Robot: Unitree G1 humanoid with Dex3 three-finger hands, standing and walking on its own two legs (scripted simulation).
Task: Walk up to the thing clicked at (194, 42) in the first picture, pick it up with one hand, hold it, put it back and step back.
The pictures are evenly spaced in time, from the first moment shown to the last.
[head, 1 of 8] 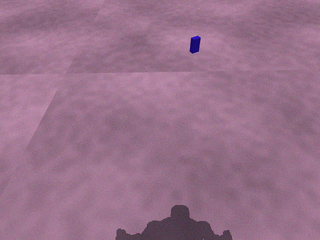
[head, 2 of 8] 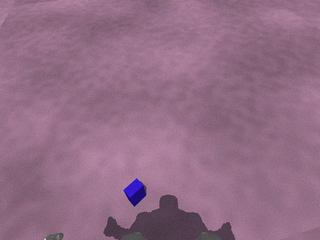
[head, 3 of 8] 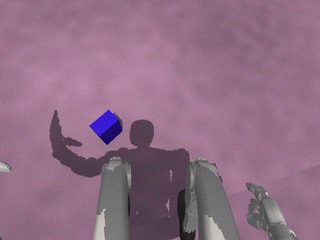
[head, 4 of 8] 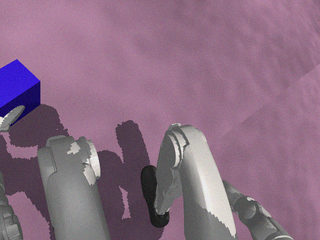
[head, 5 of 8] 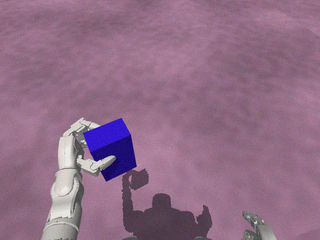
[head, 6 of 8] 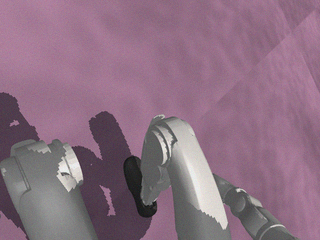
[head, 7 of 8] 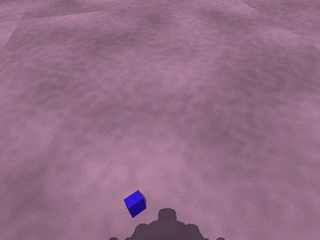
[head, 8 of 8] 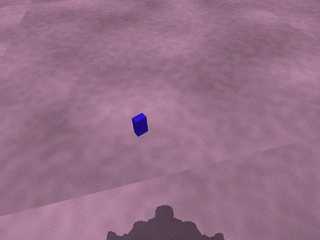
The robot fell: no
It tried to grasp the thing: yes
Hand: left
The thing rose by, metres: 0.67
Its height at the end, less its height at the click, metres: +0.00
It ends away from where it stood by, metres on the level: 0.01
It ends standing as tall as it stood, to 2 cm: yes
